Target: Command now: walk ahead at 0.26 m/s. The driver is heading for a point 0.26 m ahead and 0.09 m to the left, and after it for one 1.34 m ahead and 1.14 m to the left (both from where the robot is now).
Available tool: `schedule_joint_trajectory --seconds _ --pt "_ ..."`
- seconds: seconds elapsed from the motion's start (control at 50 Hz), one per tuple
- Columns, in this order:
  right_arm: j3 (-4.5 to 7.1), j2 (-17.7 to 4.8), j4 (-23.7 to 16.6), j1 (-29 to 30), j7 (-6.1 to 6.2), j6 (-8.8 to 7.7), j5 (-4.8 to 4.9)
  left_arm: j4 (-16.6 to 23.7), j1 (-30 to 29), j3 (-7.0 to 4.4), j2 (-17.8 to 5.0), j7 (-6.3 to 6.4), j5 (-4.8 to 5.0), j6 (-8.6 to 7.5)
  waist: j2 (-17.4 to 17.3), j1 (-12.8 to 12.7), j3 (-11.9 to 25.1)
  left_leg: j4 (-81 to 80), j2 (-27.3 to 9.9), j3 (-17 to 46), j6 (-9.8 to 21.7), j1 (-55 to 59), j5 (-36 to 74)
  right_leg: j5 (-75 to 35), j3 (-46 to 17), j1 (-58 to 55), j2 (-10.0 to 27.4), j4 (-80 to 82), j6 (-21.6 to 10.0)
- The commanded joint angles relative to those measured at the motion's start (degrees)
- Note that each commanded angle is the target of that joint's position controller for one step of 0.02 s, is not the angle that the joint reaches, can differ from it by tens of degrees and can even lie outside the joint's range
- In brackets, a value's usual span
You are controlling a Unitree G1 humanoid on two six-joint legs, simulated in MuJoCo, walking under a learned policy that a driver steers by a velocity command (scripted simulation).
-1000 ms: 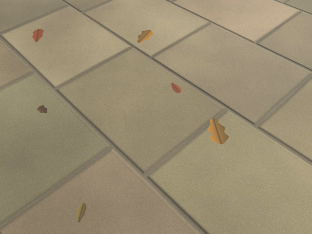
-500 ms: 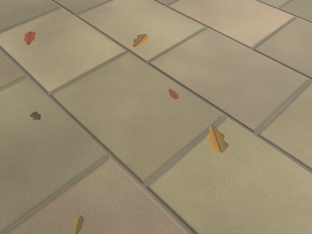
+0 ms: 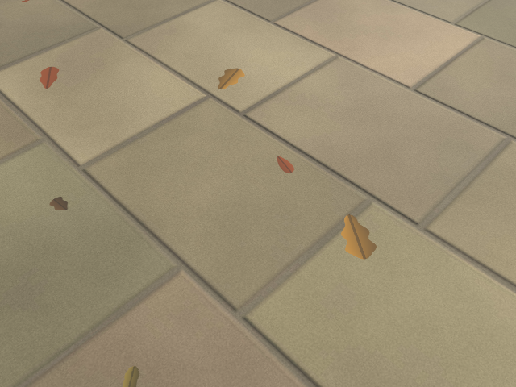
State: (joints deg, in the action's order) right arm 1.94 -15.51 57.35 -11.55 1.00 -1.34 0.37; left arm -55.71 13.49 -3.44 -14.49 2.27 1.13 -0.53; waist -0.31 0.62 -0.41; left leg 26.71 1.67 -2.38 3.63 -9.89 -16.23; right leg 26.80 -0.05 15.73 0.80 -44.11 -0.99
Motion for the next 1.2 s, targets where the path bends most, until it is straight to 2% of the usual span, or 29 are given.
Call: schedule_joint_trajectory --seconds 0.02,0.12,0.18,0.2,0.22,0.24,0.28,0.32,0.36,0.48,0.62,0.64,0.66,0.68,0.7,0.72,0.74,0.76,0.8,0.86,0.92,1.02,1.06,1.08,1.1,1.12,1.14,1.16,1.2 --pt "2.41 -10.30 -2.67 -0.67 0.36 -2.28 0.57 4.23 -5.04 -1.62 -6.41 -0.94 0.81 -2.88 -4.68 1.21 -5.97 -20.98 -22.28 29.63 11.58 5.54 -22.20 2.46 -3.53 21.22 5.49 -10.55 -1.48" --pt "2.99 -11.27 -3.33 -0.07 -0.03 -1.59 1.64 1.83 -3.92 -1.06 -3.32 -2.14 0.08 -4.35 -5.15 -0.49 -2.22 -17.90 -13.04 12.71 7.57 -3.51 -8.30 -9.22 3.68 1.56 1.70 9.47 0.60" --pt "1.75 -7.42 -2.90 -0.80 -0.32 -0.53 1.21 -1.64 5.15 -2.18 -5.35 -1.46 0.02 -3.84 -2.76 -4.77 -0.56 -6.73 -8.45 9.79 4.39 -11.66 -2.21 -17.21 4.86 -14.16 -1.18 18.92 1.32" --pt "0.47 -3.05 -3.73 0.06 -0.48 -0.69 0.38 -1.48 8.68 -3.01 -8.99 -0.71 -0.44 -3.79 4.28 -6.02 0.99 6.82 -3.17 5.17 0.02 -15.65 -3.78 -17.19 -5.81 -18.68 7.70 24.14 -0.65" --pt "-0.17 -0.50 -6.53 0.34 0.21 -1.22 -0.48 -0.64 11.20 -4.17 -16.73 -0.34 -1.62 -3.50 17.89 -5.51 3.63 24.09 2.73 0.36 -3.74 -26.63 -18.37 -24.38 -24.23 -22.43 21.72 28.74 -8.13" --pt "1.15 -5.11 -7.09 -0.03 0.58 -1.26 0.55 -0.64 10.90 -3.47 -14.93 -0.55 -2.58 -4.10 13.89 -5.31 5.08 35.80 0.07 6.82 -3.94 -26.69 -22.26 -21.15 -30.31 -18.15 25.75 30.00 -14.03" --pt "2.62 -8.16 -6.35 -1.30 0.60 -0.46 1.81 2.34 1.51 -1.74 -9.29 -0.70 -1.56 -4.74 8.51 -1.69 -0.02 39.73 -3.97 7.87 -3.42 -28.78 -14.09 -20.45 -17.44 -13.44 19.72 29.65 -9.89" --pt "3.29 -7.15 -6.32 -1.25 0.97 0.64 1.37 3.70 -2.34 -1.09 -7.70 -0.20 -1.67 -4.44 8.26 -0.62 -2.20 37.77 -5.13 7.47 -4.18 -26.93 -6.06 -29.30 -8.32 -10.04 16.21 30.48 -6.90" --pt "3.29 -4.83 -7.47 -1.05 0.45 1.29 0.98 3.25 -0.75 -1.03 -7.45 0.61 -2.56 -4.09 7.36 -0.24 -1.17 35.97 -4.57 5.26 -5.26 -24.80 -1.55 -41.12 -1.67 -9.21 14.92 29.63 -7.39" --pt "2.62 -2.11 -13.57 5.89 -1.15 2.93 0.54 4.53 -2.37 -2.23 -10.61 2.14 -1.53 -1.84 6.17 -1.44 0.45 21.24 -5.85 1.75 -6.30 -21.78 2.56 -43.38 4.89 -11.23 16.42 28.97 -10.00" --pt "4.03 -4.53 -17.85 7.43 -3.42 4.09 0.83 6.39 -5.08 -3.49 -12.54 0.88 0.27 -0.44 6.27 -0.54 1.46 8.87 -3.42 -2.88 -1.39 -14.86 -0.09 -48.50 7.57 -14.25 18.11 18.55 -7.48" --pt "4.71 -5.36 -17.20 3.84 -3.38 3.83 0.83 6.48 -5.32 -3.47 -12.19 0.76 0.57 -0.22 5.02 1.55 3.33 2.78 -1.33 -4.10 0.19 -8.55 4.82 -51.11 9.80 -12.93 16.14 11.83 -5.54" --pt "6.19 -8.83 -16.14 -1.41 -2.47 3.47 0.55 5.71 -2.15 -3.20 -10.95 0.27 0.14 -0.25 0.10 3.36 6.88 -2.72 -0.95 -0.69 2.92 2.45 18.48 -46.41 12.01 -7.60 12.32 1.11 -1.66" --pt "7.94 -16.00 -16.37 -5.10 -0.81 3.34 -0.03 8.33 -4.35 -1.69 -6.80 -0.23 -2.77 -0.67 -13.31 3.15 10.42 -1.26 -14.89 18.81 9.04 15.81 48.63 -10.33 12.98 9.70 6.29 -17.51 2.99" --pt "7.28 -17.14 -17.82 -3.87 -1.30 2.38 -1.89 10.50 -4.26 -1.32 -6.25 -0.53 -2.67 -1.19 -15.96 1.82 18.26 -4.64 -25.55 38.16 22.36 18.66 45.30 15.30 1.84 19.22 -2.66 -30.73 4.84" --pt "6.12 -13.19 -18.56 -1.63 -2.04 1.42 -1.02 9.82 -6.30 -2.25 -9.70 -0.92 -1.09 -0.99 -6.83 2.82 15.58 -5.97 -23.68 31.70 20.52 15.48 40.89 13.44 -3.69 21.32 0.29 -33.30 4.42" --pt "5.59 -11.07 -18.72 1.74 -1.85 0.76 -0.14 10.33 -7.81 -2.37 -9.83 -0.87 -0.20 -0.92 -5.42 1.48 10.05 -6.56 -19.92 24.84 16.63 10.57 35.17 8.41 -3.74 22.46 1.53 -31.06 3.57" --pt "5.44 -10.09 -19.02 4.52 -1.41 0.66 0.48 9.38 -7.63 -2.47 -9.38 -0.02 -0.81 -0.72 -1.18 -0.01 6.99 -7.07 -16.23 21.15 12.76 6.47 28.22 3.57 -3.79 22.25 2.77 -26.59 3.54" --pt "5.23 -9.74 -19.51 6.37 -0.56 1.00 0.29 9.49 -7.15 -2.87 -10.03 0.76 -1.91 -0.23 -3.29 -1.52 6.03 -8.08 -13.22 18.67 10.99 -0.13 25.60 -2.06 -3.48 17.29 2.30 -21.94 4.10" --pt "5.58 -10.71 -19.53 5.03 0.16 1.01 -0.03 9.91 -6.25 -2.24 -7.77 0.86 -1.51 -0.18 -5.11 -1.71 7.15 -8.33 -12.09 18.75 11.32 -0.76 25.06 -4.34 -3.52 15.14 0.51 -13.79 5.13" --pt "5.66 -10.93 -19.70 4.06 0.88 1.20 0.98 11.13 -8.86 -1.66 -7.12 0.21 -1.20 -0.55 -7.26 -0.24 6.97 -12.33 -10.58 22.20 10.50 -2.71 -4.35 -7.99 -3.64 13.06 -0.03 -3.84 5.20" --pt "5.48 -11.29 -20.16 2.70 0.74 1.06 0.72 12.23 -9.52 -1.90 -8.30 -1.65 -0.17 -3.27 -9.29 0.23 4.65 -12.54 -10.44 27.72 9.28 -6.32 -14.79 -6.40 -2.70 5.70 -2.02 7.84 3.29" --pt "4.97 -10.37 -20.75 3.81 0.79 1.40 0.92 11.10 -5.58 -2.15 -7.85 -2.09 0.39 -4.41 -8.45 -2.55 3.91 -10.31 -8.45 28.50 7.51 -9.87 -17.17 -10.86 -1.81 -2.33 -2.21 17.05 1.70" --pt "4.51 -9.00 -21.19 4.30 0.87 1.52 0.90 9.88 -2.22 -2.56 -8.35 -1.99 0.38 -4.74 -7.12 -4.35 3.47 -7.44 -6.11 27.44 5.53 -13.92 -18.13 -12.78 -1.88 -8.70 -1.02 21.97 0.58" --pt "3.54 -5.65 -22.03 5.01 0.88 1.37 0.93 8.46 4.11 -3.46 -11.38 -1.46 -0.27 -4.89 -1.67 -6.43 4.92 3.89 -2.24 22.64 1.98 -22.87 -19.91 -7.97 -9.69 -18.68 7.61 25.45 -2.13" --pt "2.65 -1.69 -23.61 4.14 0.52 0.72 1.40 7.98 7.36 -4.06 -15.60 -1.15 -1.75 -4.57 10.74 -5.27 5.30 20.62 5.10 11.35 -0.53 -34.60 -18.65 6.80 -27.83 -23.84 19.36 30.86 -7.45" --pt "3.48 -6.18 -26.01 6.23 0.18 -0.26 1.47 8.96 4.62 -4.27 -16.13 -1.76 -3.20 -5.14 13.23 -4.11 -0.07 28.99 0.56 12.54 -0.52 -41.25 -15.49 16.12 -38.34 -17.32 24.49 34.64 -12.19" --pt "4.38 -9.23 -24.94 4.80 -0.17 -0.41 1.36 10.64 0.52 -3.35 -12.21 -1.46 -2.16 -5.39 10.84 -2.58 -3.14 33.12 -1.62 12.96 -0.98 -42.99 -10.23 16.07 -33.12 -16.15 21.93 34.93 -11.28" --pt "4.82 -8.98 -22.64 1.83 -0.60 -0.34 0.69 11.69 -1.81 -2.32 -8.98 -0.93 -1.09 -5.20 8.96 -1.66 -2.99 35.91 -3.03 11.21 -2.54 -41.94 -2.68 4.95 -21.57 -16.40 16.61 34.91 -6.91"
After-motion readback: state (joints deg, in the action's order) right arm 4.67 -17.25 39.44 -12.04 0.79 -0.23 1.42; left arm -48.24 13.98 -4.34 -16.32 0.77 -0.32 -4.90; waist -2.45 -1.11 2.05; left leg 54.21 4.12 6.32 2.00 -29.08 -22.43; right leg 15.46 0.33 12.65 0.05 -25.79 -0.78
